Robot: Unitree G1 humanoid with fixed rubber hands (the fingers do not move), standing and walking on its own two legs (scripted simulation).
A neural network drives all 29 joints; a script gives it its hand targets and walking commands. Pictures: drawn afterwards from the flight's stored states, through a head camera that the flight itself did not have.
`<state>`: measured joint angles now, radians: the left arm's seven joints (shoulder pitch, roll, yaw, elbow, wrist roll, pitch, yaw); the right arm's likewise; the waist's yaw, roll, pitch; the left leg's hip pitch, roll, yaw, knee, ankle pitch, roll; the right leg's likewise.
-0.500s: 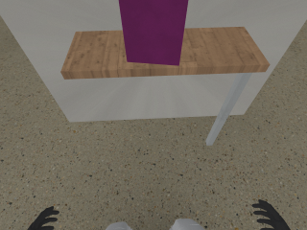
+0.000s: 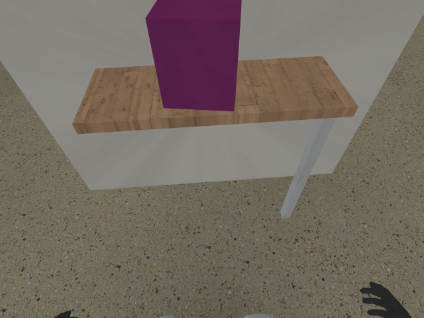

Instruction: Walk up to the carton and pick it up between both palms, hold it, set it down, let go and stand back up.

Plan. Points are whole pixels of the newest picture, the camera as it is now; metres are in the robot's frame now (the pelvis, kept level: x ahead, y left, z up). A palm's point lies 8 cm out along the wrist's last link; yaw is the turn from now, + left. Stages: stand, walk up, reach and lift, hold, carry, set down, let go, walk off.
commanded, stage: walk up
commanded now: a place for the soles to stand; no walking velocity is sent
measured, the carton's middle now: (200, 51) +0.74 +0.01 +0.12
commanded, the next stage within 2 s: none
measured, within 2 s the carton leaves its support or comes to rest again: neither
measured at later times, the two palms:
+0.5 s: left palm (38, 284) +0.20 +0.36 -0.08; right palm (361, 268) +0.20 -0.28 -0.04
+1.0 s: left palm (77, 236) +0.29 +0.30 -0.05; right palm (359, 216) +0.32 -0.35 -0.08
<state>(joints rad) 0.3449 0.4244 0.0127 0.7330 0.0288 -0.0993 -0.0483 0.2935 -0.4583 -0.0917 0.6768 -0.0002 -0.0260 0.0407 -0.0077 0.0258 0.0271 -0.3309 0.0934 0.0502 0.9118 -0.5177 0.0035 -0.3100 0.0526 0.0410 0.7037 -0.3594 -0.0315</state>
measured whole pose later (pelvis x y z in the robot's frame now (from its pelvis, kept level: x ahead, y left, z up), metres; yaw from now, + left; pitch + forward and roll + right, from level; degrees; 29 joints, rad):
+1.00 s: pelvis +0.25 -0.02 +0.01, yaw -1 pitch -1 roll +2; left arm 0.44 0.43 0.01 0.73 0.03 -0.11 -0.02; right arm 0.36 -0.45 -0.08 0.68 0.00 -0.04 0.04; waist -0.01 0.04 0.03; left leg -0.49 0.04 0.03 1.00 -0.43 0.04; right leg -0.29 0.00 0.02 0.60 -0.30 -0.03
